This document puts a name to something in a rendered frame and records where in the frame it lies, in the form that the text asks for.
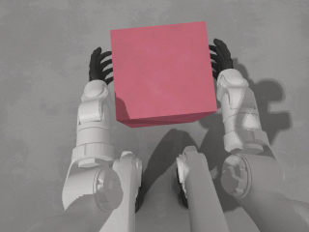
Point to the left robot foot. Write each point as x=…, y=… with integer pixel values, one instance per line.
x=137, y=198

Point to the robot right hand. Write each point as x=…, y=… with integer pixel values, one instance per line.
x=222, y=57

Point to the left robot forearm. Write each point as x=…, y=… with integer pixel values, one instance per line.
x=93, y=131

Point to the right robot forearm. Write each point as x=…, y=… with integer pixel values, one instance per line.
x=240, y=116

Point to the robot left upper arm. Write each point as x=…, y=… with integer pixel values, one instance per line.
x=89, y=198

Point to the carton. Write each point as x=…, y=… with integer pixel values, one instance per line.
x=162, y=74

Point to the robot left hand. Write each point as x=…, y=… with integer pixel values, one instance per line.
x=96, y=67

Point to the left robot thigh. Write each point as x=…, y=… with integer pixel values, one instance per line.
x=122, y=219

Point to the robot right upper arm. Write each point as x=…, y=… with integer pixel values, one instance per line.
x=258, y=183

